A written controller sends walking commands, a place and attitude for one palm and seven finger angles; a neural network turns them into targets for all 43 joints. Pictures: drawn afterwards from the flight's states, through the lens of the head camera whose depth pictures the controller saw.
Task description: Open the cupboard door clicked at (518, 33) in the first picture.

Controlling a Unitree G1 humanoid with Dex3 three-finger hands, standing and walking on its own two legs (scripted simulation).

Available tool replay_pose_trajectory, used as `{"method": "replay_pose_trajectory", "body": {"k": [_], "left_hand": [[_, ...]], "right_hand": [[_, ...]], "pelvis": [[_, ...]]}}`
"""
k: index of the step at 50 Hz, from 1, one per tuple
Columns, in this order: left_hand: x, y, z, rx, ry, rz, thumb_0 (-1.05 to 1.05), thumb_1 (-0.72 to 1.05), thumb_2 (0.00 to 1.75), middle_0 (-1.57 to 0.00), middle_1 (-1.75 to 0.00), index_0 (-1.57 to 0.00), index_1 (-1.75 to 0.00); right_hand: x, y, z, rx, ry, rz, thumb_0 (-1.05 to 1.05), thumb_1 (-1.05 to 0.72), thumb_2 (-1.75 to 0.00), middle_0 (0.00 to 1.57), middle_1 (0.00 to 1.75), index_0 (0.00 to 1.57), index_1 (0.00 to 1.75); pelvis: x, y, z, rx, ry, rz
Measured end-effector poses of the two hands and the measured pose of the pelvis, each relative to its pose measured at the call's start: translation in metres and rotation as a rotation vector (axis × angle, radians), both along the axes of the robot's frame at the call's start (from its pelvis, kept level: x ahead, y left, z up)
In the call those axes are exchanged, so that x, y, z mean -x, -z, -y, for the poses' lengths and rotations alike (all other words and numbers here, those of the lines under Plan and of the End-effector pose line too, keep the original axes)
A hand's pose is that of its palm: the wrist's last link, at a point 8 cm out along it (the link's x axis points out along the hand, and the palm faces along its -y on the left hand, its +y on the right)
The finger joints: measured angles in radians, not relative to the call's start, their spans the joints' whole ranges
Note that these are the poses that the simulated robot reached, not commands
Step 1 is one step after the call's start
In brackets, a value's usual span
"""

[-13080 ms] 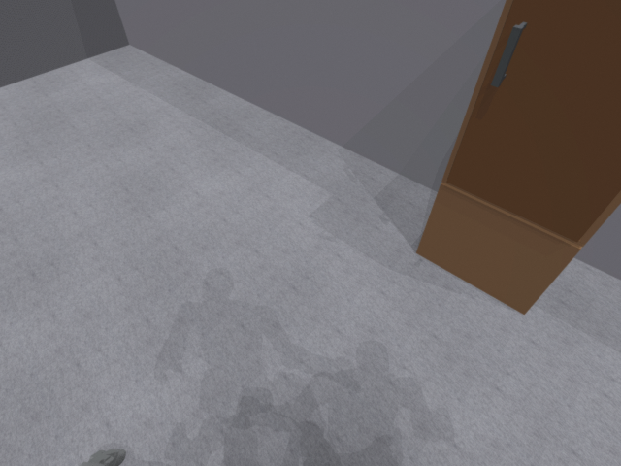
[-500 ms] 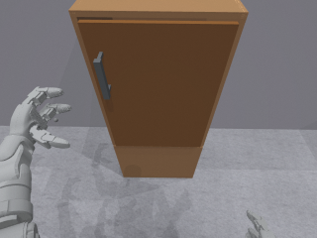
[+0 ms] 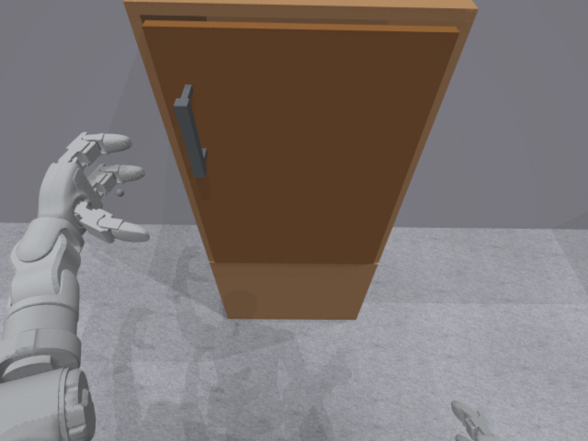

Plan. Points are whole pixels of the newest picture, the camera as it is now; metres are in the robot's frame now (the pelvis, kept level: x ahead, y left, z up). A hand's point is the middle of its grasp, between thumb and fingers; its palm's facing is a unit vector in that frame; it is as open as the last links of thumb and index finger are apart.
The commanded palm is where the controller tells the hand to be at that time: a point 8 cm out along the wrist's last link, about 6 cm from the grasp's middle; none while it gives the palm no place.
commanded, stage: move the hooked fingers beside the handle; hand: left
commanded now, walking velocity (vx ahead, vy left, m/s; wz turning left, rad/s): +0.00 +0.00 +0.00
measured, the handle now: (194, 133) +0.54 +0.18 +0.11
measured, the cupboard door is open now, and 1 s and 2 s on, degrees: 0 0 0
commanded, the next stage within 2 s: slide the fingers in behind the handle in 1.70 s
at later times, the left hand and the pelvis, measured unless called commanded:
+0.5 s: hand (130, 168) +0.45 +0.25 +0.12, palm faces +0.04 -1.00 -0.01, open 14.0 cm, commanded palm +0.43 +0.30 +0.12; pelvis +0.00 -0.01 -0.01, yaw -1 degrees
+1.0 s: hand (140, 157) +0.48 +0.25 +0.11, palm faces +0.02 -1.00 +0.01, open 14.0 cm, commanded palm +0.45 +0.29 +0.11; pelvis +0.01 -0.01 -0.01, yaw -2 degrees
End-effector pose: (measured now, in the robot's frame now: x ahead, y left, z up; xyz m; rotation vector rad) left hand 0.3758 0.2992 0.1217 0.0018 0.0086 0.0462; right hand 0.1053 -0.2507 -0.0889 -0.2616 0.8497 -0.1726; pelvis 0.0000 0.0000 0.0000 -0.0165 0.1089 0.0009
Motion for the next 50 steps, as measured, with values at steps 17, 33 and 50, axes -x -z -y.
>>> {"method": "replay_pose_trajectory", "body": {"k": [17,33,50], "left_hand": [[-0.034,-0.002,0.004,0.016,0.008,0.009,-0.01,-0.5,0.3,-0.3,-1.2,-0.3,-1.2],[-0.066,-0.004,0.002,0.011,0.028,-0.009,-0.01,-0.5,0.3,-0.3,-1.2,-0.3,-1.2],[-0.082,0.011,0.0,0.01,0.022,-0.017,-0.01,-0.5,0.3,-0.3,-1.2,-0.3,-1.2]], "right_hand": [[0.051,0.013,0.028,0.027,0.086,-0.186,0.01,-0.9,-0.89,0.2,0.3,0.2,0.3],[0.081,0.017,0.037,0.052,0.137,-0.292,0.01,-0.9,-0.89,0.2,0.3,0.2,0.3],[0.091,0.018,0.023,0.027,0.178,-0.355,0.01,-0.9,-0.89,0.2,0.3,0.2,0.3]], "pelvis": [[-0.003,0.005,0.01,0.0,0.011,-0.048],[0.002,0.011,0.014,0.008,0.01,-0.102],[-0.009,0.012,0.005,0.011,0.031,-0.134]]}}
